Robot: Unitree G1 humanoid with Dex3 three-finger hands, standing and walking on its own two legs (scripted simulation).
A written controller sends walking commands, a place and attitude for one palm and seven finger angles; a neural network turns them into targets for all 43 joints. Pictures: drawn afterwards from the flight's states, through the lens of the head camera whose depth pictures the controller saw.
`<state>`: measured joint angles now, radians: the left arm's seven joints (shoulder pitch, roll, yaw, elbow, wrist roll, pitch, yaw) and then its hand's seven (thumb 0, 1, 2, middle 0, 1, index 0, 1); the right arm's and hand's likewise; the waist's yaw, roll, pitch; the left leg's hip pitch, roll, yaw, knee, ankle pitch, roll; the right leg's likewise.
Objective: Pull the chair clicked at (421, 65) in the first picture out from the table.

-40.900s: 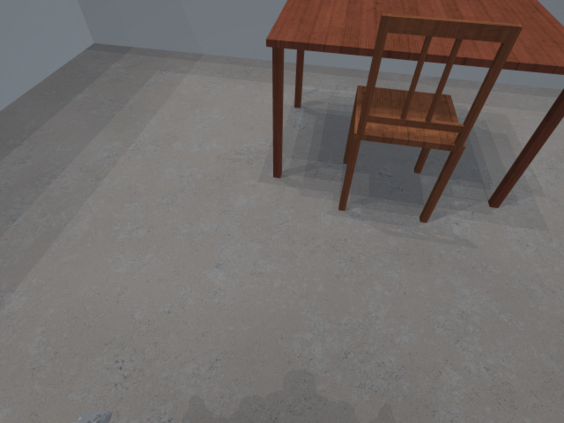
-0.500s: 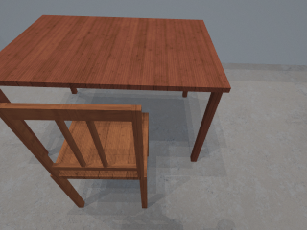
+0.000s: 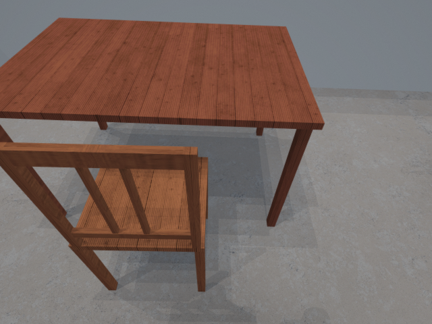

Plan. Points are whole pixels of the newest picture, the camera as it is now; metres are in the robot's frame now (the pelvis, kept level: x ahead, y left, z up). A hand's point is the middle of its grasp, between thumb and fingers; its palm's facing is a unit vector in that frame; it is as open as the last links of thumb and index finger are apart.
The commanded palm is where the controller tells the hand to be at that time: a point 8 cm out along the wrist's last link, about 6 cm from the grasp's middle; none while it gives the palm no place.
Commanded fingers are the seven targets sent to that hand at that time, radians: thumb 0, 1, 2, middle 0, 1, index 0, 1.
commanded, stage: raise the hand toward the chair's back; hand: left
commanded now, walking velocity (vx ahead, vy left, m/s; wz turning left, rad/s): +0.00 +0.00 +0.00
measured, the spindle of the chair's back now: (100, 203) +0.40 +0.32 -0.09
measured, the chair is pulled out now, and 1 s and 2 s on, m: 0.16 0.16 0.16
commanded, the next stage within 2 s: none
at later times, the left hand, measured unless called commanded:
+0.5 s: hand out of the picture +0.14 +0.17 -0.09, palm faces +0.11 -0.99 -0.03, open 9.9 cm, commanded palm +0.12 +0.22 -0.06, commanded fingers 0.00 0.29 0.64 -0.14 -0.20 -0.14 -0.20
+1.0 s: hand (122, 300) +0.18 +0.19 -0.06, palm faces +0.05 -1.00 -0.06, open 14.3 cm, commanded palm +0.14 +0.24 -0.05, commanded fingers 0.00 -0.29 0.39 -0.08 -0.11 -0.08 -0.11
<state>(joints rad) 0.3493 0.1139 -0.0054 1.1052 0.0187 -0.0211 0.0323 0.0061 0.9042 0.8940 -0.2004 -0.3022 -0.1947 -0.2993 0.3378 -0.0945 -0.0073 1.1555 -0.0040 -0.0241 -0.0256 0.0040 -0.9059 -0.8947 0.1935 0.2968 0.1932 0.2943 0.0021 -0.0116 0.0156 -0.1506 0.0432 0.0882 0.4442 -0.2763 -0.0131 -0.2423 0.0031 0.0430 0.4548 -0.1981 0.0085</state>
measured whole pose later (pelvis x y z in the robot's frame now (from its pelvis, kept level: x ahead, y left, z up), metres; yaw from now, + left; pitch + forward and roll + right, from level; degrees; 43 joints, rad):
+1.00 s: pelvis -0.03 -0.01 -0.12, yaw +5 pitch +17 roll -1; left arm 0.43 0.24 0.16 -0.13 -0.28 -0.36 -0.26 0.01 -0.07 0.48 -0.10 -0.15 -0.10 -0.15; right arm 0.25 -0.26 -0.04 0.55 0.03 -0.20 -0.05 0.02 -0.90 -0.89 0.20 0.30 0.20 0.30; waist -0.01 0.03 -0.13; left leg -1.00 0.03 -0.04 1.30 -0.60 -0.03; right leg -1.03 -0.03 -0.05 1.26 -0.52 -0.01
